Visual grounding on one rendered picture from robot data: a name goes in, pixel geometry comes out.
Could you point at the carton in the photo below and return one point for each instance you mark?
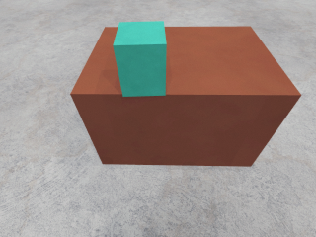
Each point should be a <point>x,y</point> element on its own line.
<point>141,55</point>

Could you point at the pedestal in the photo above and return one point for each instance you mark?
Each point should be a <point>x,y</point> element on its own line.
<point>225,98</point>

